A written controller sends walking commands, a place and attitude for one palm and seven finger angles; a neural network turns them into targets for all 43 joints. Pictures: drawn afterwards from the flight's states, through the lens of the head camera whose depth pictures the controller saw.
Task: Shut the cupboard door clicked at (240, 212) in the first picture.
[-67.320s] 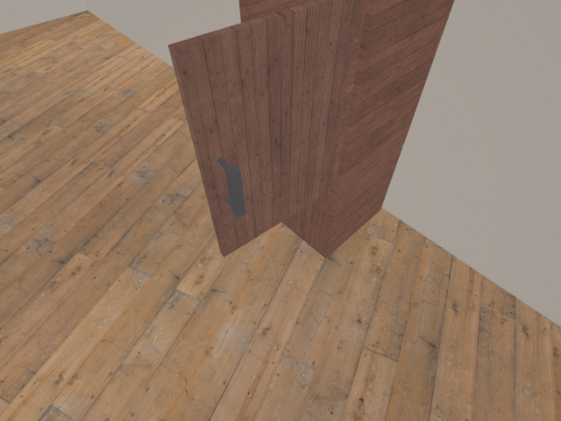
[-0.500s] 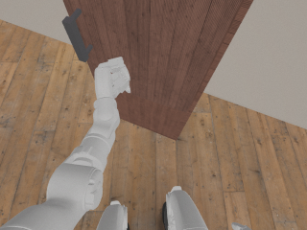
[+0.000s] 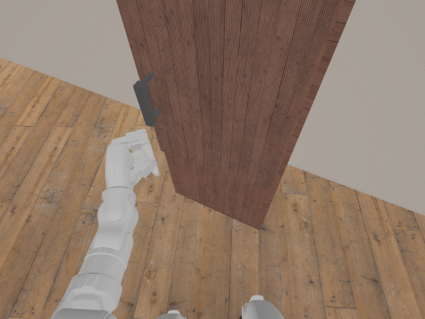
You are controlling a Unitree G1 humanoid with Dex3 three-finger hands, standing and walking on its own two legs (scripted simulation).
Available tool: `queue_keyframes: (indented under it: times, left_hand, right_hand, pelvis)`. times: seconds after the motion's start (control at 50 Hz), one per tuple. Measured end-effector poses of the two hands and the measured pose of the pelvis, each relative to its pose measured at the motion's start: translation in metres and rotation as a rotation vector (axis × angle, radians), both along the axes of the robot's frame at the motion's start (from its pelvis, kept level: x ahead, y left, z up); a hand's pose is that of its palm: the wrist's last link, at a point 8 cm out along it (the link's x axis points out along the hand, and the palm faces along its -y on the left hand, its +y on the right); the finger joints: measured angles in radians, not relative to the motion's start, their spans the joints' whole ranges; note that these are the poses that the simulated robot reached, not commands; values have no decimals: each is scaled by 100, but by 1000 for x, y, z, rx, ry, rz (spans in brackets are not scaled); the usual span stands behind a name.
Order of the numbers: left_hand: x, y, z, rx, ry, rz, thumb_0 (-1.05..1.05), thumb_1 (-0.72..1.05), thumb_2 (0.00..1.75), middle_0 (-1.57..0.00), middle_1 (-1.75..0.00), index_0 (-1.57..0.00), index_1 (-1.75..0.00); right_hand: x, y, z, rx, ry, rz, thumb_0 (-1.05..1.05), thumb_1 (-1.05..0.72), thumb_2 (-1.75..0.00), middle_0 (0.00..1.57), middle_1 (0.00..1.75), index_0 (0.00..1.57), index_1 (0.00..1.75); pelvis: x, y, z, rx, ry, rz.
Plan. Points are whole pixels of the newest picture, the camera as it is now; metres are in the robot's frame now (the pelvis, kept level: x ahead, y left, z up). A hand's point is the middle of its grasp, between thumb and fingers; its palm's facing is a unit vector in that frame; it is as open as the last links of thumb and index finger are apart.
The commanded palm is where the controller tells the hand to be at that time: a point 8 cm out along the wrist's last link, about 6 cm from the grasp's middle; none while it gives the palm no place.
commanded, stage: draw the hand back to the body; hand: left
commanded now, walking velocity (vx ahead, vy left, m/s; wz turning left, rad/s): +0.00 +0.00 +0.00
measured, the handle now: (150, 100) +0.64 +0.16 -0.01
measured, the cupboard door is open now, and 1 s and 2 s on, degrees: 3 3 3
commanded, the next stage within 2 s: step back with the hand held close in 1.20 s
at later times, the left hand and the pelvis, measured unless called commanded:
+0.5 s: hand (54, 200) +0.27 +0.22 +0.15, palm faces +0.25 -0.93 -0.28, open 3.8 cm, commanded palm +0.23 +0.26 +0.17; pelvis +0.03 +0.01 +0.05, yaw +1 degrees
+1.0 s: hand out of the picture +0.21 +0.29 +0.22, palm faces +0.52 -0.75 -0.40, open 7.1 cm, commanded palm +0.16 +0.32 +0.23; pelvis +0.03 +0.02 +0.06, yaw +1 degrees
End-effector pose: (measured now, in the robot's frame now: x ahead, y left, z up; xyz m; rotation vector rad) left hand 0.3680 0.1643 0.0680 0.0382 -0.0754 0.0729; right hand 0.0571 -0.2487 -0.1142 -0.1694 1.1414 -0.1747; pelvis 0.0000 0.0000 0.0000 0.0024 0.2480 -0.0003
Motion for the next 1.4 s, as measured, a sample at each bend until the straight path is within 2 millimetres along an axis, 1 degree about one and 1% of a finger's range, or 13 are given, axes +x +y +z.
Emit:
queue_keyframes:
  times: [0.1,0.14,0.18,0.26,0.34,0.4,0.48,0.64,0.88,0.96,1.08,1.22,1.4]
  left_hand:
    - [-25,9,18,0,-3,-38,2,90,90,-129,-150,-130,-149]
    - [-36,15,24,-1,1,-42,2,90,90,-128,-148,-128,-147]
    - [-47,20,29,56,30,-43,2,90,90,-125,-145,-125,-144]
    - [-68,37,43,155,98,-15,2,90,90,-118,-137,-118,-136]
    - [-89,60,62,194,118,60,2,90,90,-108,-127,-109,-126]
    - [-105,76,76,208,113,120,2,90,90,-101,-118,-101,-118]
    - [-123,92,93,229,98,187,2,90,90,-90,-107,-90,-106]
    - [-157,121,122,296,58,297,2,90,90,-69,-83,-69,-82]
    - [-203,160,172,451,-47,462,2,89,90,-36,-47,-37,-47]
    - [-209,161,170,438,-50,485,2,89,90,-28,-39,-29,-39]
    - [-206,151,160,396,-40,452,2,89,90,-23,-33,-23,-33]
    - [-204,146,165,409,-73,429,2,89,90,-21,-31,-22,-31]
    - [-204,146,168,432,-86,434,2,89,90,-21,-31,-21,-30]
  right_hand:
    - [39,-6,24,-35,-146,24,1,-90,-90,20,30,20,30]
    - [57,-5,34,-37,-210,34,1,-90,-90,20,30,20,30]
    - [75,-2,45,-36,-260,29,1,-90,-90,20,30,20,30]
    - [107,11,66,-31,-348,29,1,-90,-90,19,30,20,30]
    - [134,28,84,-14,-419,65,1,-90,-90,19,30,20,30]
    - [149,41,92,1,-455,106,1,-90,-90,20,30,20,30]
    - [161,55,98,20,-482,157,1,-90,-90,20,30,20,30]
    - [164,66,95,40,-479,196,1,-90,-90,20,30,20,30]
    - [148,52,87,21,-456,168,1,-90,-90,20,30,20,30]
    - [144,47,86,10,-455,168,1,-90,-90,20,30,20,30]
    - [138,42,88,-4,-467,160,1,-90,-90,20,30,20,30]
    - [136,41,93,-1,-500,145,1,-90,-90,20,30,20,30]
    - [133,37,90,8,-485,140,1,-90,-90,20,30,20,30]
  pelvis:
    - [2,2,11,-3,-62,3]
    - [3,3,14,-1,-84,0]
    - [5,3,19,5,-113,-2]
    - [10,5,31,6,-171,0]
    - [15,6,41,3,-221,7]
    - [20,8,46,0,-250,14]
    - [25,10,50,-3,-277,22]
    - [33,14,55,-7,-304,26]
    - [32,15,55,-9,-319,17]
    - [28,16,55,-6,-324,18]
    - [23,13,55,-3,-330,15]
    - [21,9,55,-5,-338,7]
    - [18,7,54,-13,-309,11]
